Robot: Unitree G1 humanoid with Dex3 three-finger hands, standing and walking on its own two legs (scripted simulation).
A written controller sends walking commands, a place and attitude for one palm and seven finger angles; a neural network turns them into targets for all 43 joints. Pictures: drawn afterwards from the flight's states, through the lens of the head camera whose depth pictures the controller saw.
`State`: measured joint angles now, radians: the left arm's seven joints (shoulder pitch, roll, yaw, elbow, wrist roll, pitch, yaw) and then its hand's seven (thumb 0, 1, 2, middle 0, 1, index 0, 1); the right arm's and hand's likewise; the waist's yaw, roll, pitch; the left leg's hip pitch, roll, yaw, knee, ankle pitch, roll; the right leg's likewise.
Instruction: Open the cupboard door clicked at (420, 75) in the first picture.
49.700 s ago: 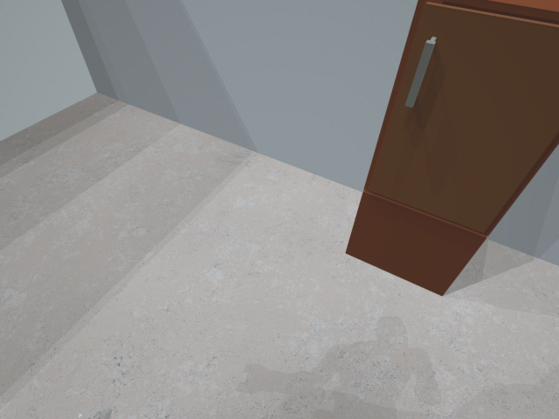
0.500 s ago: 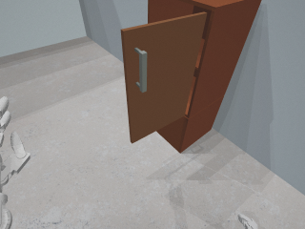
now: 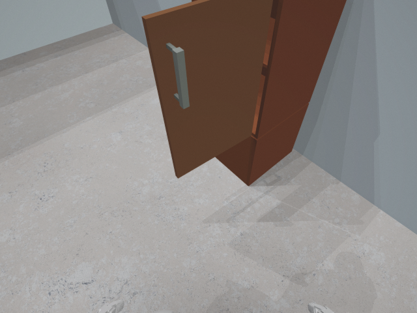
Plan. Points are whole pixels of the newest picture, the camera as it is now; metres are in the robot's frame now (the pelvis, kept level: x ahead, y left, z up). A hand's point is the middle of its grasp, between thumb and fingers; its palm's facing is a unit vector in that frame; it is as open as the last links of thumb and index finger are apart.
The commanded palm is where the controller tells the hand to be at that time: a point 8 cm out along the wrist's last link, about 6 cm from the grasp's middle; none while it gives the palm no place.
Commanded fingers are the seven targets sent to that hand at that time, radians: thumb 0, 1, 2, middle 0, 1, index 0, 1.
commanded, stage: let the arm hang, fingers relaxed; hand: left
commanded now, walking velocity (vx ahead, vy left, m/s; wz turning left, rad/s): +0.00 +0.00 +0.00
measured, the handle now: (177, 77) +0.63 +0.10 +0.11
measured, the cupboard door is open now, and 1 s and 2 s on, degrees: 86 86 86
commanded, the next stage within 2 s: look to check the result in 0.84 s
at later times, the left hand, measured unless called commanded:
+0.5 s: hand out of the picture -0.01 +0.20 -0.16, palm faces +0.04 -0.97 -0.22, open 7.4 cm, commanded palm none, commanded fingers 0.00 0.90 0.90 -0.20 -0.30 -0.20 -0.30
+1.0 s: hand out of the picture +0.01 +0.19 -0.17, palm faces +0.03 -0.98 -0.18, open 7.4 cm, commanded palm none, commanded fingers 0.00 0.90 0.90 -0.20 -0.30 -0.20 -0.30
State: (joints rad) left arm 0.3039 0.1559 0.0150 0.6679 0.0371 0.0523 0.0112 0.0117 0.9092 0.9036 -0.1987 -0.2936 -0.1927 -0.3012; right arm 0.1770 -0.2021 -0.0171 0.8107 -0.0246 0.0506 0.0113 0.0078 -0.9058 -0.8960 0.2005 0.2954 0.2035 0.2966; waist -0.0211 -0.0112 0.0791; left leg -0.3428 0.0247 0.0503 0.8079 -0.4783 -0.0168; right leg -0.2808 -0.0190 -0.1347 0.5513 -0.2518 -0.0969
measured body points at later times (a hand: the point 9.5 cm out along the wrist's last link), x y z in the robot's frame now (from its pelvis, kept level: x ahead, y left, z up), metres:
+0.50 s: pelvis +0.01 +0.03 +0.01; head +0.01 +0.01 +0.46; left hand -0.01 +0.26 -0.14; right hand -0.01 -0.17 -0.16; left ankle +0.00 +0.13 -0.73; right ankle +0.03 -0.06 -0.73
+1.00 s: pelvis +0.02 +0.03 +0.01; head +0.03 +0.02 +0.46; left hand +0.01 +0.24 -0.15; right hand -0.01 -0.17 -0.16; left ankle +0.01 +0.13 -0.73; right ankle +0.03 -0.06 -0.73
